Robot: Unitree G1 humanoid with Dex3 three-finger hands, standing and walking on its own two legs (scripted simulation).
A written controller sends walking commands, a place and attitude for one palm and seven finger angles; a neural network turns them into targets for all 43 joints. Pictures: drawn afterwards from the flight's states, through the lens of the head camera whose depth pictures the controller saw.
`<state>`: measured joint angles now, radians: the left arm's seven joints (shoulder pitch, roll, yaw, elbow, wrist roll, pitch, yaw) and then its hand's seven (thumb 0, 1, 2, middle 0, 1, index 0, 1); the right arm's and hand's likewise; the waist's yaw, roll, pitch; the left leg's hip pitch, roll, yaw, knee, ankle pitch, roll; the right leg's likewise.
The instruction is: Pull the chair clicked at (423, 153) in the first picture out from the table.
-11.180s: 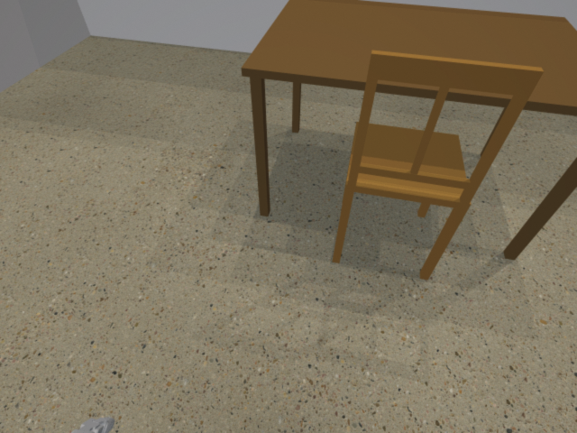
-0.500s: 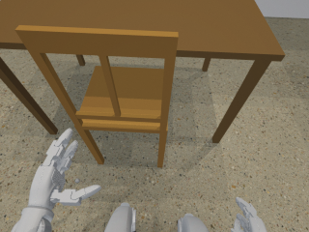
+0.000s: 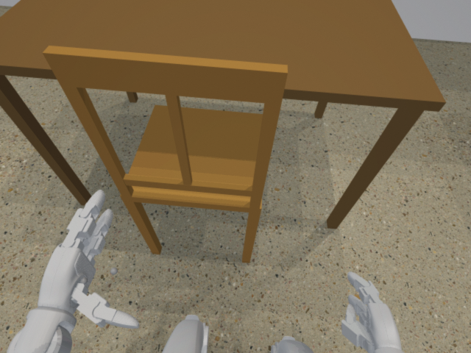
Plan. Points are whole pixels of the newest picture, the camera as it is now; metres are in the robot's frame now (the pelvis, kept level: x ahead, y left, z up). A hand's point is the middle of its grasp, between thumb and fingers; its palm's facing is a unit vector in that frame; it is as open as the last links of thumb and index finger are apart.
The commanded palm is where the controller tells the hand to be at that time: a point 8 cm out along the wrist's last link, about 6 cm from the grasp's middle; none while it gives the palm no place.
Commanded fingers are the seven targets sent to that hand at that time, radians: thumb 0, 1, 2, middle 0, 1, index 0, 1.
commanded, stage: raise the hand toward the chair's back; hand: left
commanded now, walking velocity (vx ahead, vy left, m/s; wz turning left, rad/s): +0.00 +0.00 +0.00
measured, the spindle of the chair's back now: (181, 145) +0.52 +0.15 +0.00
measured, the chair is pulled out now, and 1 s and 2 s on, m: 0.00 0.00 0.00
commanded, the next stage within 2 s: aim the fingers beside a spindle in 0.68 s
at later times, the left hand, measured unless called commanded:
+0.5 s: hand (119, 258) +0.25 +0.19 +0.05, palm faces -0.03 -1.00 -0.07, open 16.9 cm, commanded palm +0.23 +0.25 +0.05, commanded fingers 0.00 -0.50 0.30 -0.06 -0.08 -0.06 -0.08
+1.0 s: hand (124, 254) +0.26 +0.19 +0.04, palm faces -0.04 -1.00 -0.05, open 16.9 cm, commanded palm +0.25 +0.24 +0.05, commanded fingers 0.00 -0.50 0.30 -0.06 -0.08 -0.06 -0.08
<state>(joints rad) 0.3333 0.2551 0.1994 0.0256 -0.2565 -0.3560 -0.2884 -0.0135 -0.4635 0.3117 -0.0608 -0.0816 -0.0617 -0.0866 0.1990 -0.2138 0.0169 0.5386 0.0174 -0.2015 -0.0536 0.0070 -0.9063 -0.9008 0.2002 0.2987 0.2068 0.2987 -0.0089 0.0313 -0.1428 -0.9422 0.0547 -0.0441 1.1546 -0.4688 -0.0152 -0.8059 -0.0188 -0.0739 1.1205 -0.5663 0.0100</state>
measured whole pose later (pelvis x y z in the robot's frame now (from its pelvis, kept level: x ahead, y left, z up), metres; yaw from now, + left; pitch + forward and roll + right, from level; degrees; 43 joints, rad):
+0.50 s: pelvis +0.00 -0.01 +0.01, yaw +0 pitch +14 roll -2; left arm 0.30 0.26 0.24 0.10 -0.28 -0.38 -0.31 -0.02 -0.49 0.30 -0.06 -0.08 -0.06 -0.08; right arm 0.24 -0.25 -0.02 0.58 0.03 -0.21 -0.06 0.01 -0.91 -0.90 0.20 0.30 0.21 0.30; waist -0.04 0.03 -0.14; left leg -0.91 0.06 -0.03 1.11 -0.46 -0.02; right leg -0.79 -0.01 -0.06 1.09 -0.56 0.00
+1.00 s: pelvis +0.00 -0.01 +0.00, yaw +0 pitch +15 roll -2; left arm 0.22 0.26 0.23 0.16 -0.27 -0.39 -0.33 -0.02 -0.50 0.30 -0.06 -0.08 -0.06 -0.08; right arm 0.22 -0.25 0.00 0.58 0.02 -0.21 -0.06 0.01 -0.91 -0.90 0.20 0.30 0.21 0.30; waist -0.03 0.03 -0.14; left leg -0.95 0.06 -0.04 1.14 -0.47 -0.03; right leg -0.82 -0.02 -0.07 1.13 -0.57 0.00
